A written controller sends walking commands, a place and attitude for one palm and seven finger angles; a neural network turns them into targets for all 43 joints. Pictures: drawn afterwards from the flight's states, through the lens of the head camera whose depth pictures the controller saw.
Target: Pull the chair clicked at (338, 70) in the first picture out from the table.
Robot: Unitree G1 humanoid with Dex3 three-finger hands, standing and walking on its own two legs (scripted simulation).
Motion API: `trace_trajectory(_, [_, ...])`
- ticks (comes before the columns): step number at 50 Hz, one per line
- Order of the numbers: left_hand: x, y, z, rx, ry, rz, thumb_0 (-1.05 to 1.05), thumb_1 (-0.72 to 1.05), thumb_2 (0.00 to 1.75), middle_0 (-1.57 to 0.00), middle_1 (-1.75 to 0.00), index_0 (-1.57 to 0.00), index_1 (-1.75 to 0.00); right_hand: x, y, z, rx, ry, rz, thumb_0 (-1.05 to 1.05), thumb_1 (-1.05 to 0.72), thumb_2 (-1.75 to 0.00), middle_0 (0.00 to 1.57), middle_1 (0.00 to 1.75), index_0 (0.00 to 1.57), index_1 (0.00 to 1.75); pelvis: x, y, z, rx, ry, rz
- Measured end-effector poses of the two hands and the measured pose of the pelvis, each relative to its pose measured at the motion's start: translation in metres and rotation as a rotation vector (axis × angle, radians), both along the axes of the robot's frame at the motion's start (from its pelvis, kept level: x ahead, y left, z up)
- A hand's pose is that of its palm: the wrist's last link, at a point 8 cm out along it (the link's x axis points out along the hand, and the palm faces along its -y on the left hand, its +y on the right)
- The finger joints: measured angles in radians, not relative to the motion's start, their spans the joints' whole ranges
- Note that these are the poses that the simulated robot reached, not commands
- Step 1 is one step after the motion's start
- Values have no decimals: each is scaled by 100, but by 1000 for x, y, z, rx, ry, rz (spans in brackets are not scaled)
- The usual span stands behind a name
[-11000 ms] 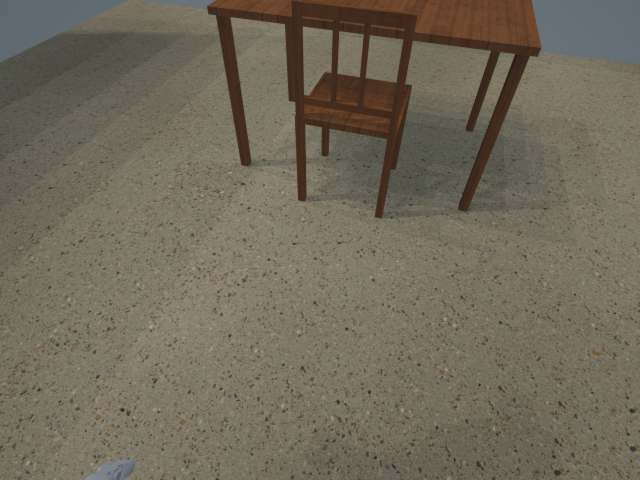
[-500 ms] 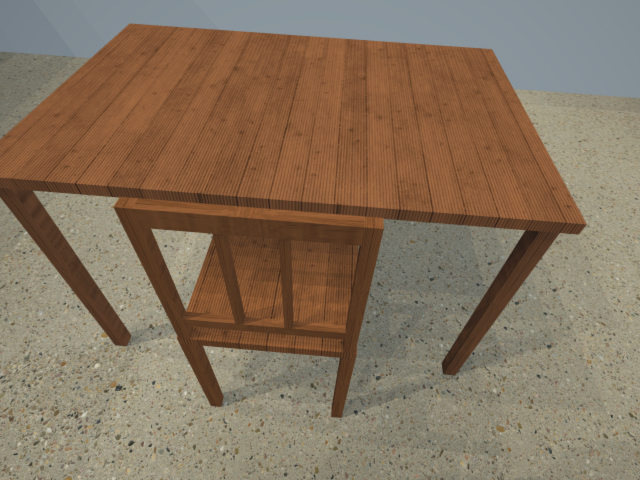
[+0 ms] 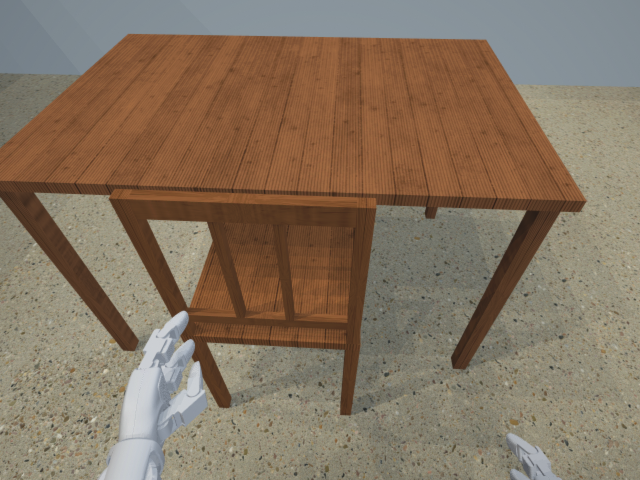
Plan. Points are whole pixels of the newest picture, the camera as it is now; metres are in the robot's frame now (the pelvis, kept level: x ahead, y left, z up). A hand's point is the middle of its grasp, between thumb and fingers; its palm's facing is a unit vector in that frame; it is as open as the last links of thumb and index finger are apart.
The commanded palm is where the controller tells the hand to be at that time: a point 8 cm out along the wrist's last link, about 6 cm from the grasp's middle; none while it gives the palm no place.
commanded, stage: raise the hand toward the chair's back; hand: left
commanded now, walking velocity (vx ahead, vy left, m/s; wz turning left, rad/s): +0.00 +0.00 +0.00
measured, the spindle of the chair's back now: (229, 272) +0.49 +0.17 -0.08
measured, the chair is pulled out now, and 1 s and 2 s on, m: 0.00 0.00 0.00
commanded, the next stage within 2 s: aim the fingers beside a spindle in 1.84 s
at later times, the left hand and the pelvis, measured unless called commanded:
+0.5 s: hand (215, 433) +0.20 +0.14 -0.04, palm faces -0.20 -0.98 -0.03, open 12.2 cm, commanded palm +0.16 +0.22 -0.03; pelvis -0.02 -0.03 -0.08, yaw +1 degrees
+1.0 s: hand (164, 411) +0.22 +0.20 -0.01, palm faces +0.00 -1.00 -0.05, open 16.2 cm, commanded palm +0.20 +0.25 -0.02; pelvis -0.01 +0.00 -0.06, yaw +0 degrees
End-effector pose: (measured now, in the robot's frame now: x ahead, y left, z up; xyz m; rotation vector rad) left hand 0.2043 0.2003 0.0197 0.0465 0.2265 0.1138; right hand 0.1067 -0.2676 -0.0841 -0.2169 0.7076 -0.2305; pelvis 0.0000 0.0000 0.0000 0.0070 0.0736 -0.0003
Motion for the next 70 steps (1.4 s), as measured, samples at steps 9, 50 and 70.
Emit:
trace_trajectory(9, [-39, -21, -68, -77, -100, -174, 1, 60, 76, -18, -25, -17, -25, 90, -18, 22, -82, -223, 150, 2, -91, -89, 19, 30, 20, 30, -11, -25, -51, 8, 123, -18])
trace_trajectory(50, [-7, 49, -23, 3, -220, -124, 0, -36, 35, -8, -10, -8, -10, 67, 30, -30, -4, -83, 93, 2, -90, -89, 20, 30, 20, 30, -7, 1, -60, -55, 194, 10])
trace_trajectory(70, [20, 79, -23, 25, -182, -151, -1, -49, 30, -6, -8, -6, -8, 49, 43, -36, -2, 24, 126, 2, -90, -89, 20, 30, 21, 30, -2, 12, -53, -70, 194, 17])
